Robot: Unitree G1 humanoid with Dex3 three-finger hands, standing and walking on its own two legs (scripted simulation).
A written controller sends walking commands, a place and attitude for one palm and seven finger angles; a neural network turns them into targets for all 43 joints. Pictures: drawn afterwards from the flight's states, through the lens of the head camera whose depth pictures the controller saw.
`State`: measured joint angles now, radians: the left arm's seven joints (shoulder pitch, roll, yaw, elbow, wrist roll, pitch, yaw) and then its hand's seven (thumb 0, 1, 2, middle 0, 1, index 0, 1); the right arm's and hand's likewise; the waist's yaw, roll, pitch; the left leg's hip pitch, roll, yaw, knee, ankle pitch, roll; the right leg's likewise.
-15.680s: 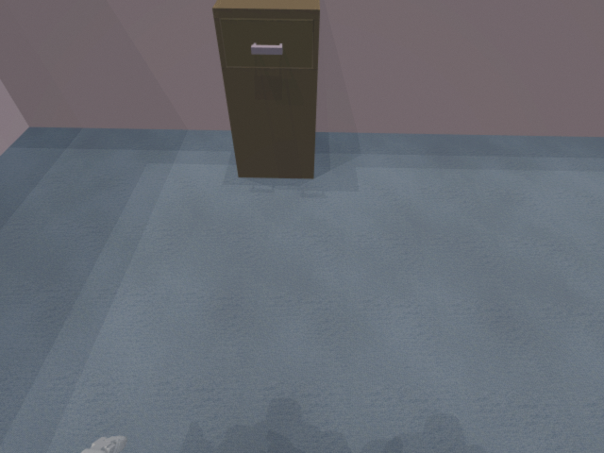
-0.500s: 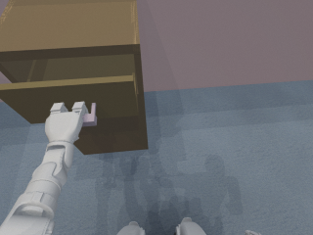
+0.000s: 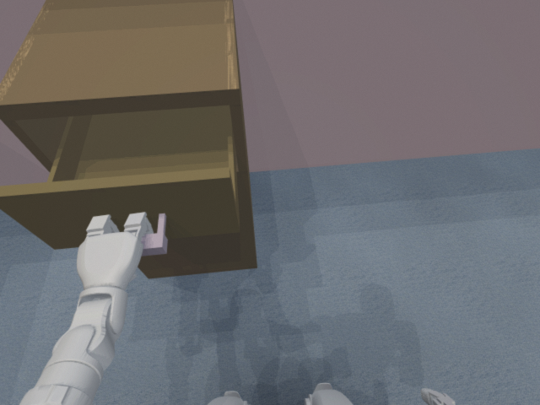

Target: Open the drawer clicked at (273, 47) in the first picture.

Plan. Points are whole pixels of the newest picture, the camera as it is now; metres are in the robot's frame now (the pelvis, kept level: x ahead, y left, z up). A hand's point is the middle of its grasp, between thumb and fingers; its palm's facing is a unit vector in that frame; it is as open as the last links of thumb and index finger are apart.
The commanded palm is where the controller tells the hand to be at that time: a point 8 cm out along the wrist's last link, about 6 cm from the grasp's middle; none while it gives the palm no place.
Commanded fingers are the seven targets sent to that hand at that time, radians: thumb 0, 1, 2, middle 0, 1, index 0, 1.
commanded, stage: pull the drawer open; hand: left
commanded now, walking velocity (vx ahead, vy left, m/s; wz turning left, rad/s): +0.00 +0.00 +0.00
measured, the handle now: (129, 234) +0.38 +0.25 -0.03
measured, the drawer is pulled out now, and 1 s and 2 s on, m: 0.16 0.26 0.30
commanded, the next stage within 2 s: open the thumb to release the handle in 1.44 s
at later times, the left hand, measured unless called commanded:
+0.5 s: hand (123, 301) +0.28 +0.24 -0.05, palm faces -0.04 -0.04 -1.00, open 5.8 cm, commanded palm +0.25 +0.24 +0.01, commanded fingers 0.00 0.90 0.90 -0.40 -1.35 -0.40 -1.35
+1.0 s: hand (118, 336) +0.23 +0.23 -0.05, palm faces -0.03 -0.04 -1.00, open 5.8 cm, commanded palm +0.20 +0.24 +0.01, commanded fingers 0.00 0.90 0.90 -0.40 -1.35 -0.40 -1.35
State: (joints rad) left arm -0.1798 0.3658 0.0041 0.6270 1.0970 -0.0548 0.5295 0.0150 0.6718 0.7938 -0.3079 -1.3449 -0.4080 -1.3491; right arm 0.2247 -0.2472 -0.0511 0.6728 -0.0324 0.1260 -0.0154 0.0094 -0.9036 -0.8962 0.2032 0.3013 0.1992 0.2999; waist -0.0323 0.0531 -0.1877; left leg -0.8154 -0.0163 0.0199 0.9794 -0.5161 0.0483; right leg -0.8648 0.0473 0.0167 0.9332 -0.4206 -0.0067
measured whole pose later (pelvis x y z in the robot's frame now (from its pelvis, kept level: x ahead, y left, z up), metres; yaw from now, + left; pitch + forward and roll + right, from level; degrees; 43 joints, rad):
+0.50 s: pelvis +0.00 -0.01 +0.00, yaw +1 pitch +18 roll -1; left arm 0.01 0.33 -0.05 0.47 1.10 0.00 0.54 0.03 0.67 0.80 -0.30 -1.33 -0.41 -1.35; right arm 0.16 -0.23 -0.03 0.63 -0.03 0.09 -0.03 0.01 -0.90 -0.90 0.20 0.30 0.20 0.30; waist 0.00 0.05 -0.18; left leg -0.77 -0.02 0.01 0.98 -0.52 0.04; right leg -0.82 0.04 0.00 0.95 -0.44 -0.02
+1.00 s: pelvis +0.00 -0.01 +0.00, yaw +1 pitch +17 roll +0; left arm 0.26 0.33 -0.04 0.26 1.11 -0.01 0.58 0.04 0.66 0.81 -0.30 -1.33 -0.42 -1.35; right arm 0.12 -0.23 -0.03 0.61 -0.04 0.08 -0.02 0.01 -0.90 -0.90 0.20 0.30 0.20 0.30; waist 0.01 0.04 -0.18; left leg -0.76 -0.02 0.01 1.00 -0.55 0.03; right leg -0.82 0.05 0.01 0.99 -0.47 -0.03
